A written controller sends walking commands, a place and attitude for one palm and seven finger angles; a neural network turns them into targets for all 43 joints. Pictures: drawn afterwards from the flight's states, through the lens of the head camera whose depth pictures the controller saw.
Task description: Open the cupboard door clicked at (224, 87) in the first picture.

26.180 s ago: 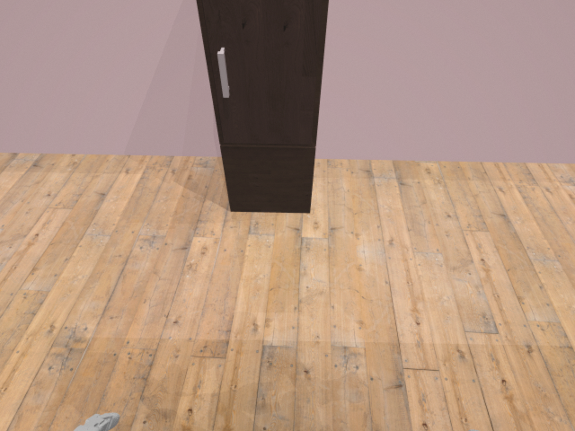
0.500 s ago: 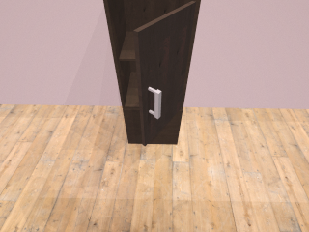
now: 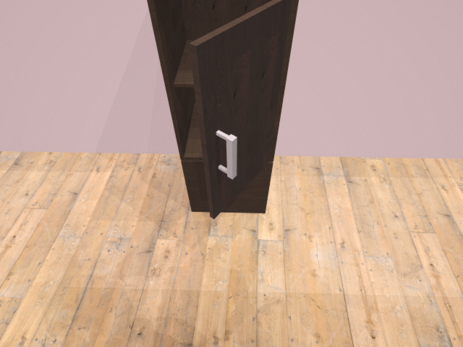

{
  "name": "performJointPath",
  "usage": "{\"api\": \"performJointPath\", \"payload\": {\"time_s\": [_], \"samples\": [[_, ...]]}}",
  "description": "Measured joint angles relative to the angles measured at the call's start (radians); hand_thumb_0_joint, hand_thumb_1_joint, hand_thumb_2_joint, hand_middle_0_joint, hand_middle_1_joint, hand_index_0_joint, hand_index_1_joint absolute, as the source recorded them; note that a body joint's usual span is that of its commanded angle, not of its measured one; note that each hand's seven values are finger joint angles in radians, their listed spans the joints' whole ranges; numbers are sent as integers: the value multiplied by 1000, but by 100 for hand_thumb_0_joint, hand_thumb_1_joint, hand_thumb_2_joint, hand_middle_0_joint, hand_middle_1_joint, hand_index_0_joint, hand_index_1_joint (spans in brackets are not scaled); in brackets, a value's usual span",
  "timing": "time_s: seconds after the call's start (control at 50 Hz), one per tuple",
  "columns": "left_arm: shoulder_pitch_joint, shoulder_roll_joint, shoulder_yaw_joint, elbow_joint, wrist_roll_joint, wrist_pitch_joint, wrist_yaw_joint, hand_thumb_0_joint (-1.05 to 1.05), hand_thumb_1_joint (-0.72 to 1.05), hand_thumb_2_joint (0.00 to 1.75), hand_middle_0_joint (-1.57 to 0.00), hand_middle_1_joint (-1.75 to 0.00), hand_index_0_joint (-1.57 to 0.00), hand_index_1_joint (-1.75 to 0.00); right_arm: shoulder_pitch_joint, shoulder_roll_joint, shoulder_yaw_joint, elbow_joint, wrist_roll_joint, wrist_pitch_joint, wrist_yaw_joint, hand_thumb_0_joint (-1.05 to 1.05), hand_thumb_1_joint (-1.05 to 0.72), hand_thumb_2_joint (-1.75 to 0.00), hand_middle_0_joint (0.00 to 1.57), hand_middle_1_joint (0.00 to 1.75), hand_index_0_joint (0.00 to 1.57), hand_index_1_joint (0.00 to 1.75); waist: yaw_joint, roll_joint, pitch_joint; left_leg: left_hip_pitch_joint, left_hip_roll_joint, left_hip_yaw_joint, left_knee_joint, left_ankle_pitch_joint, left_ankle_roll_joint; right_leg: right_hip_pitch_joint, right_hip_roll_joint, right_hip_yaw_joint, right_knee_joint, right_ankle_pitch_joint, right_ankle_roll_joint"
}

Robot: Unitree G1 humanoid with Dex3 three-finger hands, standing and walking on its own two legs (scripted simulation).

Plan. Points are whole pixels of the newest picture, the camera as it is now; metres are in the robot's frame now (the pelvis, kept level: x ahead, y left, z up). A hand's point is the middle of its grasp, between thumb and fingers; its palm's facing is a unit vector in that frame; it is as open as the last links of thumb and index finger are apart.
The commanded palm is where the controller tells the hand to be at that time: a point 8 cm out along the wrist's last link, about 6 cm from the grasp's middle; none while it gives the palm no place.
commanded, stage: look to check the result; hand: left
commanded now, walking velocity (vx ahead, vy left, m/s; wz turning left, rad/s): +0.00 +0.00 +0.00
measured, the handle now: (226, 155) +0.58 +0.05 -0.06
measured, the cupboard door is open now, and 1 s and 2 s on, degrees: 54 54 54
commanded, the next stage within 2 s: walk to a spot facing it in 0.14 s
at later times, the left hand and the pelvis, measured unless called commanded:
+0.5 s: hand out of the picture +0.00 +0.15 -0.18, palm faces +0.02 -0.98 -0.18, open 7.4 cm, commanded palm none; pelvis +0.02 -0.01 -0.01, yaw -3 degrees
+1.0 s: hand out of the picture +0.15 +0.14 -0.16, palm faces -0.28 -0.91 -0.32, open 7.4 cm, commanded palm none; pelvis +0.01 -0.05 -0.01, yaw -21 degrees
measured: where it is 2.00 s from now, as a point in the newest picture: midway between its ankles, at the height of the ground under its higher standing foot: outside the picture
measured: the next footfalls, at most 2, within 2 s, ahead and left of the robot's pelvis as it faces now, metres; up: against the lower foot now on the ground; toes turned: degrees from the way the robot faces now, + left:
right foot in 0.86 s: +0.02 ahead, -0.15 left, +0.00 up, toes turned -18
left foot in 1.26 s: +0.13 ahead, +0.05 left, +0.00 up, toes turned -30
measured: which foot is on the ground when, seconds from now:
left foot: down 0.00-0.86, up 0.88-1.00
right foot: down 0.00-0.62, up 0.64-0.84, down 0.86-1.00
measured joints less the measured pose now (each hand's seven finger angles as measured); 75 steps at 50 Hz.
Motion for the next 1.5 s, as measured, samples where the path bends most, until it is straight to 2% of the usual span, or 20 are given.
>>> {"api": "performJointPath", "payload": {"time_s": [0.32, 0.48, 0.58, 0.62, 0.7, 0.74, 0.8, 0.86, 0.88, 0.92, 0.96, 1.0, 1.16, 1.2, 1.24, 1.28, 1.32, 1.38, 1.42, 1.5], "samples": [[-13, 0, 0, -7, 0, -1, -1, 0, 90, 90, -20, -30, -20, -30, -29, -24, 0, 4, 1, 0, -6, 1, -92, -90, 19, 30, 20, 30, 8, -11, 5, 24, 7, -8, -7, -19, -16, 33, 10, -6, -23, -14, -13], [-14, 10, 37, -37, 10, 34, -13, 0, 90, 90, -20, -30, -20, -30, -60, -40, -31, -40, 2, 24, -12, 1, -92, -90, 19, 30, 20, 30, 14, -5, 25, -18, 52, 32, 99, -88, -26, -12, 43, 39, 47, -44, -24], [-30, 43, 60, -57, 12, 50, -19, 0, 90, 90, -20, -30, -21, -30, -76, -46, -45, -77, 3, 25, -16, 1, -91, -90, 19, 30, 20, 30, 15, -32, 33, -26, 62, 70, 143, -125, -23, -43, 45, 78, 107, -73, -19], [-43, 58, 67, -72, 10, 57, -23, 0, 90, 90, -20, -30, -20, -30, -81, -49, -47, -96, 0, 17, -18, 1, -91, -90, 19, 30, 20, 30, 22, -41, 32, -27, 66, 98, 141, -128, -16, -83, 42, 92, 161, -71, -11], [-100, 86, 81, -114, 14, 73, -38, 0, 90, 90, -20, -30, -20, -30, -95, -59, -44, -140, -11, -1, -19, 0, -91, -90, 20, 30, 20, 30, 25, -28, 58, -16, 88, 152, 115, -115, -13, -238, 19, 67, 483, -208, 12], [-131, 99, 87, -140, 16, 73, -47, 0, 91, 90, -20, -30, -20, -30, -97, -66, -42, -151, -15, 1, -14, 0, -91, -90, 20, 30, 20, 30, 25, -15, 68, -9, 100, 169, 96, -102, -21, -278, -4, 52, 522, -204, 20], [-161, 112, 88, -179, 16, 62, -56, 0, 91, 90, -20, -29, -20, -30, -101, -81, -45, -161, -19, 10, -4, 0, -91, -90, 20, 30, 20, 30, 27, 11, 73, -9, 128, 193, 101, -102, -39, -278, -32, 33, 428, -172, 27], [-159, 134, 86, -213, 20, 40, -59, 0, 91, 90, -20, -29, -20, -30, -95, -91, -52, -175, -10, 24, 9, 1, -91, -90, 20, 30, 20, 30, 31, 15, 57, -42, 157, 213, 200, -159, -59, -216, -45, 36, 216, -24, 17], [-163, 133, 87, -214, 23, 32, -53, 0, 91, 90, -20, -29, -20, -30, -104, -99, -56, -177, -5, 34, 13, 1, -91, -90, 20, 30, 20, 30, 32, 25, 59, -75, 159, 180, 285, -243, -60, -228, -32, 41, 235, -35, 8], [-166, 123, 80, -215, 22, 26, -43, 0, 91, 90, -20, -29, -20, -30, -129, -117, -65, -184, 2, 51, 16, 1, -91, -90, 20, 30, 20, 30, 26, 42, 75, -145, 122, 85, 484, -343, -53, -230, -10, 49, 255, -54, -5], [-154, 113, 75, -219, 22, 28, -33, 0, 91, 90, -20, -29, -20, -30, -156, -125, -70, -194, 5, 57, 16, 1, -91, -90, 20, 30, 20, 30, 28, 37, 80, -198, 85, 43, 617, -337, -54, -218, 7, 74, 221, -36, -11], [-138, 107, 71, -219, 21, 31, -26, 0, 90, 90, -20, -29, -20, -30, -180, -125, -69, -212, 7, 54, 16, 1, -91, -90, 20, 30, 20, 30, 29, 19, 81, -228, 58, 23, 665, -310, -59, -205, 21, 106, 177, -4, -14], [-96, 86, 58, -217, 26, 43, -30, 0, 90, 90, -21, -30, -21, -30, -226, -108, -61, -272, 18, 36, 12, 1, -91, -90, 19, 30, 20, 30, 40, -33, 56, -191, 6, -24, 458, -276, -58, -176, 72, 206, 87, 53, -12], [-95, 89, 61, -220, 25, 47, -32, 0, 90, 90, -21, -30, -21, -30, -225, -100, -56, -281, 21, 26, 10, 1, -91, -90, 19, 30, 20, 30, 41, -47, 51, -153, -4, -30, 350, -249, -52, -182, 82, 225, 93, 51, -5], [-90, 92, 64, -224, 19, 53, -34, 0, 90, 90, -21, -30, -21, -30, -208, -98, -46, -292, 22, 10, 8, 1, -91, -90, 19, 30, 20, 30, 37, -48, 34, -85, 1, -40, 175, -166, -41, -203, 102, 239, 126, 35, 6], [-104, 102, 66, -222, 13, 62, -41, 0, 90, 90, -21, -30, -21, -30, -189, -95, -40, -295, 12, -5, 3, 1, -91, -90, 19, 30, 20, 30, 33, -49, 33, -74, 14, -37, 147, -121, -2, -259, 103, 212, 264, -104, 22], [-122, 122, 73, -227, 18, 67, -50, 0, 90, 90, -21, -30, -21, -30, -166, -81, -26, -294, -1, -3, -1, 0, -91, -90, 20, 30, 20, 30, 39, -68, 46, -56, 25, -8, 147, -133, 1, -325, 79, 165, 463, -187, 46], [-145, 144, 83, -240, 22, 68, -65, 0, 90, 90, -20, -30, -20, -30, -122, -72, -14, -290, -9, 1, -1, 1, -91, -90, 20, 30, 20, 30, 39, -64, 52, -24, 53, 16, 99, -120, -10, -392, 37, 103, 645, -176, 72], [-157, 151, 84, -252, 20, 69, -71, 0, 90, 90, -20, -30, -20, -30, -98, -73, -12, -283, -12, 4, 0, 1, -91, -90, 20, 30, 20, 30, 37, -51, 57, -8, 74, 35, 74, -109, -16, -398, 8, 76, 645, -159, 81], [-175, 156, 79, -263, 18, 69, -80, 0, 91, 90, -20, -29, -20, -30, -64, -88, -21, -270, -13, 7, 6, 1, -91, -90, 20, 30, 20, 30, 21, -19, 67, 5, 111, 81, 76, -120, -34, -340, -28, 37, 458, -140, 79]]}}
